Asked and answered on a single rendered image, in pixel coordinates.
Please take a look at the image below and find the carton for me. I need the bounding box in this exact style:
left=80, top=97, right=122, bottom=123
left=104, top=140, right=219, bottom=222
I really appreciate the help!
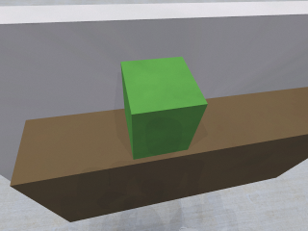
left=120, top=57, right=208, bottom=160

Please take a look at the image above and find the pedestal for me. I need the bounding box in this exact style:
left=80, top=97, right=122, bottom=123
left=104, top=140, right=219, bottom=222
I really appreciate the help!
left=10, top=87, right=308, bottom=222

